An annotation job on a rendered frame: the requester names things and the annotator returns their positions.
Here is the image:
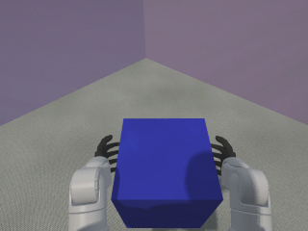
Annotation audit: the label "robot left hand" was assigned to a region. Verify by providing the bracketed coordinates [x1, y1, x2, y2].
[94, 135, 120, 173]

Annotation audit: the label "left robot forearm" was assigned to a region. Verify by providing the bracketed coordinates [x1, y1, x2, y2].
[68, 156, 112, 231]

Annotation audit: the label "carton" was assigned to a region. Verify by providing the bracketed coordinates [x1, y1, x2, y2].
[111, 118, 223, 228]

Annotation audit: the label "robot right hand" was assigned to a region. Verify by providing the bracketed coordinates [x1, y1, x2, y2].
[210, 136, 236, 176]

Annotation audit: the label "right robot forearm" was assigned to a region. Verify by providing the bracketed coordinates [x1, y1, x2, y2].
[220, 157, 272, 231]

